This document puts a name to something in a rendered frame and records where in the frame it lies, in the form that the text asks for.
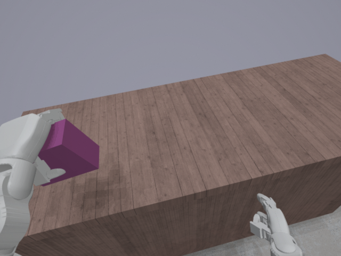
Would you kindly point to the table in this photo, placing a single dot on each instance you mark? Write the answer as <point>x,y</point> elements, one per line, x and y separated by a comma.
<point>181,164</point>

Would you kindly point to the robot right hand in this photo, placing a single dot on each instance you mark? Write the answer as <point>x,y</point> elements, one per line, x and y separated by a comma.
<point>264,225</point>

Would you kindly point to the robot left forearm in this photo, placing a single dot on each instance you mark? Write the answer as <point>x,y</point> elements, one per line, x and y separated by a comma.
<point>16,190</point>

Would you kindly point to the robot left hand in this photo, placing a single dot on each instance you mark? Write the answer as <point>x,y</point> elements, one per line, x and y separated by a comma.
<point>25,136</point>

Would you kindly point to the sponge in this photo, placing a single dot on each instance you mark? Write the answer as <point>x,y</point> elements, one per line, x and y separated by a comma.
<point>68,148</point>

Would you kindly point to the robot right forearm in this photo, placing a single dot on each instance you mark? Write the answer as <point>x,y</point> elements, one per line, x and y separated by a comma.
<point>283,244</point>

